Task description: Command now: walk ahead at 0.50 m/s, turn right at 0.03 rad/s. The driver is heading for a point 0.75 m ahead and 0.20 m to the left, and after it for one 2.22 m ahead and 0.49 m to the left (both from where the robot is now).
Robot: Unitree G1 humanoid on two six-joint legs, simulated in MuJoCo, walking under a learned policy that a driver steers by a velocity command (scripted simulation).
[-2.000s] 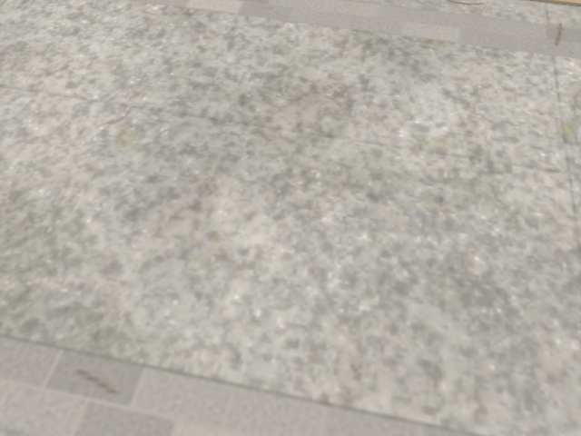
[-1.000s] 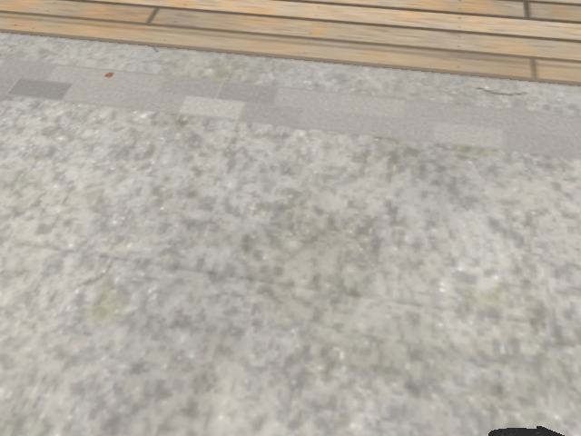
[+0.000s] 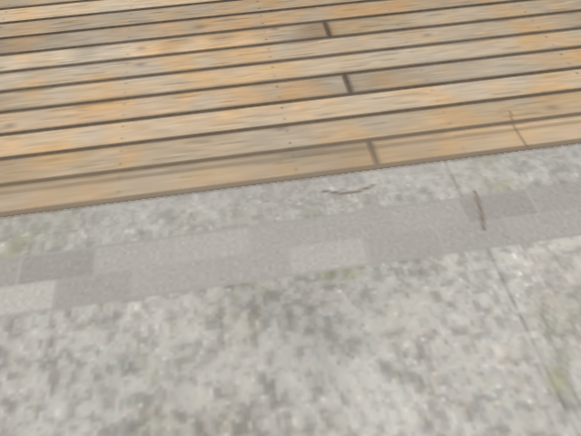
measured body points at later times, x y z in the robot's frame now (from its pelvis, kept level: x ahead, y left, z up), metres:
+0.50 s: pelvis +0.27 +0.06 +0.00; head +0.28 +0.07 +0.45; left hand +0.38 +0.31 -0.13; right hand +0.25 -0.20 -0.13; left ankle +0.23 +0.12 -0.75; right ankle +0.37 -0.10 -0.68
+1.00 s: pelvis +0.53 +0.02 +0.00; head +0.55 +0.01 +0.45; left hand +0.50 +0.28 -0.13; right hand +0.68 -0.23 -0.14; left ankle +0.55 +0.17 -0.66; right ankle +0.53 -0.06 -0.75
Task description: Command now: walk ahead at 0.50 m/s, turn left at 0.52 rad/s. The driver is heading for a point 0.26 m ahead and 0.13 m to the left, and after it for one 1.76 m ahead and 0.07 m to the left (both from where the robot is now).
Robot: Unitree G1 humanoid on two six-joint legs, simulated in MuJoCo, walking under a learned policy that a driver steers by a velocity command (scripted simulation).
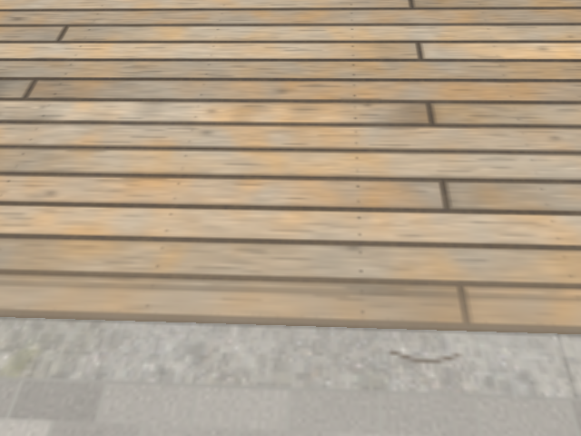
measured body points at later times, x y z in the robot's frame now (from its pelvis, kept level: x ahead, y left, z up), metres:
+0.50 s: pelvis +0.25 +0.08 +0.00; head +0.28 +0.09 +0.45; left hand +0.29 +0.35 -0.14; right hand +0.36 -0.17 -0.13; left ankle +0.24 +0.11 -0.75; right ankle +0.31 -0.08 -0.67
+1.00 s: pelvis +0.54 +0.09 -0.01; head +0.57 +0.09 +0.44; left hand +0.55 +0.37 -0.14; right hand +0.65 -0.15 -0.15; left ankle +0.42 +0.19 -0.65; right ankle +0.60 +0.05 -0.75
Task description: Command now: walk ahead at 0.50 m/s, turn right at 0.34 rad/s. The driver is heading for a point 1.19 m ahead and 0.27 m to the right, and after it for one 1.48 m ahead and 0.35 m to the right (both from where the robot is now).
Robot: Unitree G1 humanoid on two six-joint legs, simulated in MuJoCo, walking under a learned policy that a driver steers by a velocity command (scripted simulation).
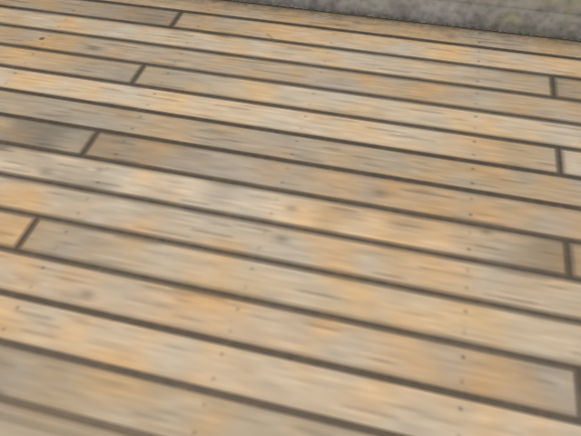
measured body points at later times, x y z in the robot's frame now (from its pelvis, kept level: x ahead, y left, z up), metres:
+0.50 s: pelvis +0.27 +0.04 +0.00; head +0.29 +0.05 +0.45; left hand +0.37 +0.30 -0.13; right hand +0.35 -0.25 -0.09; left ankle +0.34 +0.12 -0.74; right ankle +0.14 -0.05 -0.65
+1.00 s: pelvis +0.48 -0.10 +0.00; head +0.51 -0.12 +0.44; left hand +0.74 +0.04 -0.11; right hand +0.35 -0.32 -0.15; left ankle +0.42 +0.08 -0.64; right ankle +0.49 -0.18 -0.74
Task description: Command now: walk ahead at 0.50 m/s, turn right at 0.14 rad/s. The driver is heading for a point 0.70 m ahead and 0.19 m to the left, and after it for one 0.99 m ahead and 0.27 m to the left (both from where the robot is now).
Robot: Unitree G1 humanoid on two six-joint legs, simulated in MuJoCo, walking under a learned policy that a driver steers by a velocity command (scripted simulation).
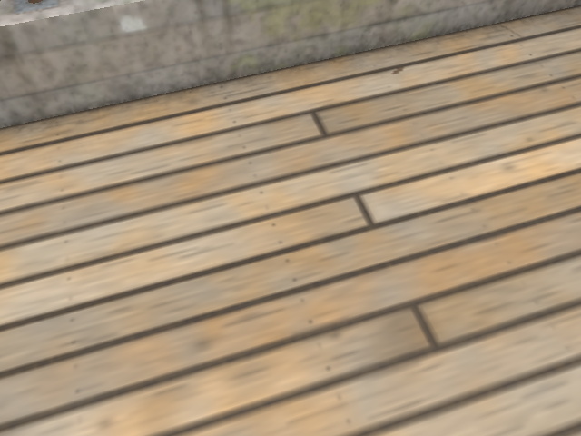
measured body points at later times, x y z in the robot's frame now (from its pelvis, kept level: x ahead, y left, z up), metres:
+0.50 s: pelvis +0.27 +0.05 -0.01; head +0.30 +0.06 +0.43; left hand +0.22 +0.30 -0.16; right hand +0.47 -0.17 -0.13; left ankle +0.34 +0.12 -0.73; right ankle +0.08 -0.07 -0.66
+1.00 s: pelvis +0.55 +0.08 -0.01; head +0.58 +0.09 +0.44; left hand +0.64 +0.39 -0.09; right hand +0.65 -0.19 -0.14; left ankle +0.36 +0.11 -0.70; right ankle +0.68 +0.03 -0.73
